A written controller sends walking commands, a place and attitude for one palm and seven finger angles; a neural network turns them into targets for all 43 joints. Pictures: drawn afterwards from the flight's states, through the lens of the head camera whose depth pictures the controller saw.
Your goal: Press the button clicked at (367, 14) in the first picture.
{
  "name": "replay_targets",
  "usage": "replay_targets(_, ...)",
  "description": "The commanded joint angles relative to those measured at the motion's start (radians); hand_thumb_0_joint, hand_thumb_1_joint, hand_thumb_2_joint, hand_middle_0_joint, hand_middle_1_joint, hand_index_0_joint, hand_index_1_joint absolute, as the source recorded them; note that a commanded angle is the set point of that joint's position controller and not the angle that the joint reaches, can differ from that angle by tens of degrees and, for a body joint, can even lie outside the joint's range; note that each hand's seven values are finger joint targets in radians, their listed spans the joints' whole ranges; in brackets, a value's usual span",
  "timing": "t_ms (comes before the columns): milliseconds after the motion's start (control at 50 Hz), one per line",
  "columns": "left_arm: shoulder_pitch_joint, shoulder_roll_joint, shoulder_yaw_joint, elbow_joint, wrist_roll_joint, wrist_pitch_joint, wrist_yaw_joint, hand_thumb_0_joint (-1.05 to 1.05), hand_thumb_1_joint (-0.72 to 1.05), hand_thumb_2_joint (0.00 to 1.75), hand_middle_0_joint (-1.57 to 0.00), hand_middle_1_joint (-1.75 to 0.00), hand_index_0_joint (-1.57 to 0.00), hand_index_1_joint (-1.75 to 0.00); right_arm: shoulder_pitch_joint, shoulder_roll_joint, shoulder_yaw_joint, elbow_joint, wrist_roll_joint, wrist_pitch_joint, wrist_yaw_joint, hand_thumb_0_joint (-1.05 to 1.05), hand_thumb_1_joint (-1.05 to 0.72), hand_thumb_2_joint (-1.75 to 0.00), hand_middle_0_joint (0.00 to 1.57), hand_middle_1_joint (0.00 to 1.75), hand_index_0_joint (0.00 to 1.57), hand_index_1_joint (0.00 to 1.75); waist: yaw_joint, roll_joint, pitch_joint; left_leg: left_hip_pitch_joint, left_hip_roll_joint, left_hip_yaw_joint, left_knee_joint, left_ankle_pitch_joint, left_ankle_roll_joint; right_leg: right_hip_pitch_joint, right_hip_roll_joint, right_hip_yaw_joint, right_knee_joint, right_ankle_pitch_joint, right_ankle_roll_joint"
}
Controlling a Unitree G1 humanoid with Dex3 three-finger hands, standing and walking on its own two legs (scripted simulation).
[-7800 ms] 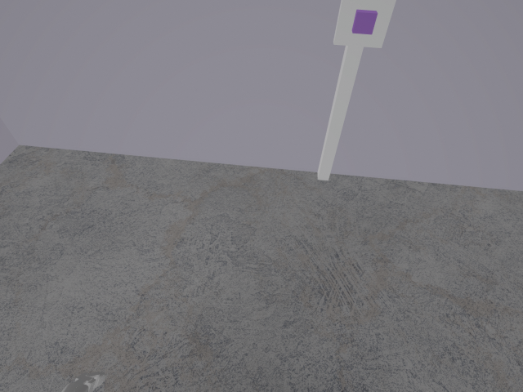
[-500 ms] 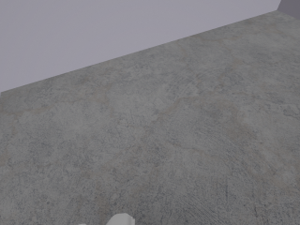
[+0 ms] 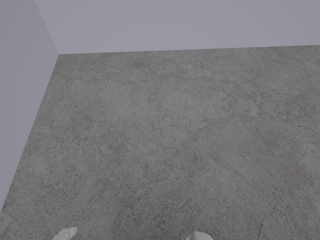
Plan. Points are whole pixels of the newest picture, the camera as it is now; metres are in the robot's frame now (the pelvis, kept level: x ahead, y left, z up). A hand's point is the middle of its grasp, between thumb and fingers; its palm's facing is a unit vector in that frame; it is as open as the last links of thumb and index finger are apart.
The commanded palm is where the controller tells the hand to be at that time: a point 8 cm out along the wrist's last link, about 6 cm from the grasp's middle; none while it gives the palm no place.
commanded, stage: turn to face it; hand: left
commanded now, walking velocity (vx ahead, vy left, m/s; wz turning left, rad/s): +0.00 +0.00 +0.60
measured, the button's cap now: out of the picture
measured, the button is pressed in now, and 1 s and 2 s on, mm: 0 0 0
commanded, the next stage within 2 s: none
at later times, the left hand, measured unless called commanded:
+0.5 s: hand out of the picture -0.01 +0.15 -0.15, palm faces +0.32 -0.91 -0.28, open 7.4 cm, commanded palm none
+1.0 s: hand out of the picture -0.05 +0.22 -0.15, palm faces +0.57 -0.78 -0.26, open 7.4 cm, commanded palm none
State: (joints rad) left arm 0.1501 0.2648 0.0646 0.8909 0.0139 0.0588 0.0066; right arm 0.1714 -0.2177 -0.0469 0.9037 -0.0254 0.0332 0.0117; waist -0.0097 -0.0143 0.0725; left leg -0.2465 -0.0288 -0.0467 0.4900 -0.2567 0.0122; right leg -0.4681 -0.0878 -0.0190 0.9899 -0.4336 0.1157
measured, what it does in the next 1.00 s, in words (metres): steps on the spot, turning left: right foot, then left foot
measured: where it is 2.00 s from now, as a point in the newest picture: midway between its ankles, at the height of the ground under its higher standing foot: outside the picture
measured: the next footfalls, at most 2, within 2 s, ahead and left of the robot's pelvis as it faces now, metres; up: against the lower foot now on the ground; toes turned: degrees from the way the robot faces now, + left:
right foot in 0.14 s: +0.06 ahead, -0.13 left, +0.00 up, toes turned +2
left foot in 0.66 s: -0.03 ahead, +0.10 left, +0.00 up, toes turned +31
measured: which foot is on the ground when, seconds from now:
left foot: down 0.00-0.14, up 0.16-0.64, down 0.66-1.00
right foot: up 0.00-0.12, down 0.14-0.66, up 0.68-1.00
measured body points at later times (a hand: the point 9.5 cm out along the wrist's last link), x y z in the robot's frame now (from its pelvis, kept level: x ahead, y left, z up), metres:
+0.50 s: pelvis -0.01 -0.05 +0.00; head +0.03 -0.07 +0.45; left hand -0.02 +0.20 -0.12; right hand +0.13 -0.29 -0.15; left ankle -0.07 +0.10 -0.66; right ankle +0.02 -0.13 -0.74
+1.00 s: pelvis -0.02 -0.02 +0.00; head +0.00 +0.01 +0.45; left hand -0.08 +0.26 -0.13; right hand +0.18 -0.19 -0.13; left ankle -0.06 +0.08 -0.74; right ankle +0.06 -0.16 -0.68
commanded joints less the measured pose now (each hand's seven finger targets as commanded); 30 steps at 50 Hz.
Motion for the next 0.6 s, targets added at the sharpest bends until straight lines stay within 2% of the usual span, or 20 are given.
replay_targets(0, -0.023, 0.059, 0.013, -0.101, -0.008, -0.032, 0.013, 0.00, 0.90, 0.90, -0.20, -0.30, -0.20, -0.30, 0.027, -0.229, -0.068, -0.063, -0.001, -0.010, -0.016, 0.00, -0.90, -0.90, 0.20, 0.30, 0.20, 0.30, -0.021, 0.185, -0.109, 0.084, 0.245, -0.262, -0.094, 0.474, 0.155, 0.039, 0.034, 0.003, -0.165, -0.009, -0.011)
replay_targets(40, 0.014, 0.059, 0.013, -0.098, -0.012, -0.039, 0.014, 0.00, 0.90, 0.90, -0.20, -0.30, -0.20, -0.30, 0.003, -0.233, -0.070, -0.073, -0.001, -0.006, -0.015, 0.00, -0.90, -0.90, 0.20, 0.30, 0.20, 0.30, -0.004, 0.195, -0.120, 0.038, 0.221, -0.294, -0.057, 0.486, 0.141, 0.141, 0.062, -0.010, -0.301, 0.029, -0.020)
replay_targets(60, 0.054, 0.064, 0.015, -0.089, -0.013, -0.047, 0.015, 0.00, 0.90, 0.90, -0.20, -0.30, -0.20, -0.30, -0.011, -0.228, -0.072, -0.076, 0.002, -0.005, -0.014, 0.00, -0.90, -0.90, 0.20, 0.30, 0.20, 0.30, 0.017, 0.180, -0.141, 0.014, 0.203, -0.288, -0.016, 0.474, 0.121, 0.216, 0.070, -0.016, -0.409, 0.114, -0.023)
replay_targets(80, 0.097, 0.088, 0.020, -0.079, -0.011, -0.058, 0.017, 0.00, 0.90, 0.90, -0.20, -0.30, -0.20, -0.30, -0.016, -0.215, -0.071, -0.080, 0.009, -0.005, -0.012, 0.00, -0.90, -0.90, 0.20, 0.30, 0.20, 0.30, 0.040, 0.128, -0.152, -0.061, 0.163, -0.266, 0.042, 0.378, 0.080, 0.342, 0.050, -0.010, -0.558, 0.230, -0.026)
replay_targets(100, 0.132, 0.157, 0.034, -0.076, 0.001, -0.074, 0.024, 0.00, 0.90, 0.90, -0.20, -0.30, -0.20, -0.30, 0.015, -0.152, -0.063, -0.087, 0.018, -0.007, -0.006, 0.00, -0.90, -0.90, 0.20, 0.30, 0.20, 0.30, 0.052, -0.066, -0.192, -0.222, 0.069, -0.175, 0.190, 0.120, 0.004, 0.521, -0.130, 0.147, -0.680, 0.284, -0.071)
replay_targets(120, 0.141, 0.248, 0.051, -0.082, 0.013, -0.075, 0.031, 0.00, 0.90, 0.90, -0.20, -0.30, -0.20, -0.30, 0.010, -0.102, -0.053, -0.116, 0.017, -0.007, -0.004, 0.00, -0.90, -0.90, 0.20, 0.30, 0.20, 0.30, 0.063, -0.329, -0.179, -0.383, -0.062, -0.005, 0.435, -0.345, -0.068, 0.538, -0.401, 0.418, -0.702, 0.466, -0.197)
replay_targets(140, 0.138, 0.232, 0.041, -0.088, 0.005, -0.067, 0.034, 0.00, 0.90, 0.90, -0.20, -0.30, -0.20, -0.30, -0.005, -0.157, -0.065, -0.115, 0.009, -0.001, -0.006, 0.00, -0.90, -0.90, 0.20, 0.30, 0.20, 0.30, 0.061, -0.220, -0.167, -0.343, -0.003, -0.054, 0.608, -0.366, -0.055, 0.418, -0.426, 0.371, -0.684, 0.501, -0.262)
replay_targets(160, 0.069, 0.173, 0.036, -0.095, 0.004, -0.075, 0.036, 0.00, 0.90, 0.90, -0.20, -0.30, -0.20, -0.30, 0.015, -0.161, -0.070, -0.088, 0.006, 0.008, -0.001, 0.00, -0.90, -0.90, 0.20, 0.30, 0.20, 0.30, 0.027, -0.240, -0.127, -0.334, 0.032, -0.080, 0.677, -0.299, -0.051, 0.340, -0.365, 0.294, -0.704, 0.404, -0.246)
replay_targets(180, 0.010, 0.147, 0.027, -0.113, 0.001, -0.067, 0.036, 0.00, 0.90, 0.90, -0.20, -0.30, -0.20, -0.30, 0.029, -0.150, -0.075, -0.065, 0.005, 0.018, 0.004, 0.00, -0.90, -0.90, 0.20, 0.30, 0.20, 0.30, -0.001, -0.195, -0.084, -0.331, 0.037, -0.052, 0.728, -0.233, -0.058, 0.302, -0.314, 0.240, -0.708, 0.346, -0.220)
replay_targets(200, -0.024, 0.119, 0.014, -0.120, 0.001, -0.066, 0.031, 0.00, 0.90, 0.90, -0.20, -0.30, -0.20, -0.30, 0.036, -0.144, -0.071, -0.043, 0.002, 0.026, 0.012, 0.00, -0.90, -0.90, 0.20, 0.30, 0.20, 0.30, -0.018, -0.142, -0.039, -0.324, 0.052, -0.025, 0.765, -0.157, -0.068, 0.267, -0.259, 0.142, -0.698, 0.331, -0.200)
replay_targets(220, -0.029, 0.099, 0.007, -0.121, 0.001, -0.070, 0.028, 0.00, 0.90, 0.90, -0.20, -0.30, -0.20, -0.30, 0.057, -0.130, -0.066, -0.032, 0.000, 0.028, 0.018, 0.00, -0.90, -0.90, 0.20, 0.30, 0.20, 0.30, -0.026, -0.142, -0.042, -0.328, 0.051, -0.006, 0.769, -0.111, -0.076, 0.275, -0.221, 0.069, -0.687, 0.364, -0.183)
replay_targets(240, -0.005, 0.093, 0.004, -0.118, 0.001, -0.072, 0.026, 0.00, 0.90, 0.90, -0.20, -0.30, -0.20, -0.30, 0.058, -0.123, -0.064, -0.029, 0.001, 0.031, 0.021, 0.00, -0.90, -0.90, 0.20, 0.30, 0.20, 0.30, -0.017, -0.149, -0.040, -0.329, 0.048, 0.007, 0.768, -0.086, -0.083, 0.286, -0.207, 0.036, -0.687, 0.385, -0.174)
replay_targets(260, 0.015, 0.093, 0.005, -0.109, 0.001, -0.074, 0.027, 0.00, 0.90, 0.90, -0.20, -0.30, -0.20, -0.30, 0.053, -0.124, -0.063, -0.025, 0.002, 0.033, 0.021, 0.00, -0.90, -0.90, 0.20, 0.30, 0.20, 0.30, -0.009, -0.170, -0.039, -0.336, 0.055, 0.015, 0.760, -0.073, -0.090, 0.306, -0.211, 0.019, -0.691, 0.400, -0.179)
replay_targets(280, 0.033, 0.094, 0.004, -0.100, 0.001, -0.074, 0.028, 0.00, 0.90, 0.90, -0.20, -0.30, -0.20, -0.30, 0.048, -0.124, -0.063, -0.022, 0.004, 0.035, 0.023, 0.00, -0.90, -0.90, 0.20, 0.30, 0.20, 0.30, -0.005, -0.166, -0.042, -0.337, 0.058, 0.018, 0.748, -0.061, -0.095, 0.326, -0.211, -0.001, -0.694, 0.408, -0.177)
replay_targets(400, 0.124, 0.120, 0.017, -0.058, 0.010, -0.071, 0.032, 0.00, 0.90, 0.90, -0.20, -0.30, -0.20, -0.30, -0.042, -0.111, -0.049, -0.040, 0.006, 0.036, 0.021, 0.00, -0.90, -0.90, 0.20, 0.30, 0.20, 0.30, 0.039, -0.148, -0.064, -0.336, 0.086, 0.064, 0.576, -0.128, -0.108, 0.428, -0.272, -0.034, -0.671, 0.505, -0.222)
replay_targets(480, 0.123, 0.146, 0.027, -0.042, 0.016, -0.062, 0.030, 0.00, 0.90, 0.90, -0.20, -0.30, -0.20, -0.30, -0.077, -0.096, -0.036, -0.054, 0.013, 0.026, 0.022, 0.00, -0.90, -0.90, 0.20, 0.30, 0.20, 0.30, 0.049, -0.177, -0.065, -0.239, 0.092, 0.117, 0.389, -0.170, -0.093, 0.394, -0.302, -0.080, -0.636, 0.529, -0.237)
replay_targets(520, 0.132, 0.160, 0.032, -0.034, 0.018, -0.057, 0.027, 0.00, 0.90, 0.90, -0.20, -0.30, -0.20, -0.30, -0.078, -0.090, -0.030, -0.059, 0.015, 0.018, 0.022, 0.00, -0.90, -0.90, 0.20, 0.30, 0.20, 0.30, 0.056, -0.193, -0.080, -0.182, 0.079, 0.147, 0.309, -0.176, -0.076, 0.381, -0.311, -0.092, -0.607, 0.554, -0.237)
replay_targets(560, 0.128, 0.169, 0.039, -0.024, 0.016, -0.052, 0.024, 0.00, 0.90, 0.90, -0.20, -0.30, -0.20, -0.30, -0.049, -0.094, -0.029, -0.059, 0.015, 0.009, 0.017, 0.00, -0.90, -0.90, 0.20, 0.30, 0.20, 0.30, 0.043, -0.198, -0.103, -0.114, 0.073, 0.168, 0.201, -0.142, -0.061, 0.374, -0.319, -0.118, -0.550, 0.567, -0.218)
replay_targets(580, 0.121, 0.162, 0.040, -0.020, 0.013, -0.051, 0.022, 0.00, 0.90, 0.90, -0.20, -0.30, -0.20, -0.30, -0.017, -0.103, -0.032, -0.055, 0.013, 0.003, 0.017, 0.00, -0.90, -0.90, 0.20, 0.30, 0.20, 0.30, 0.023, -0.158, -0.125, -0.054, 0.071, 0.166, 0.097, -0.075, -0.054, 0.365, -0.306, -0.146, -0.487, 0.543, -0.192)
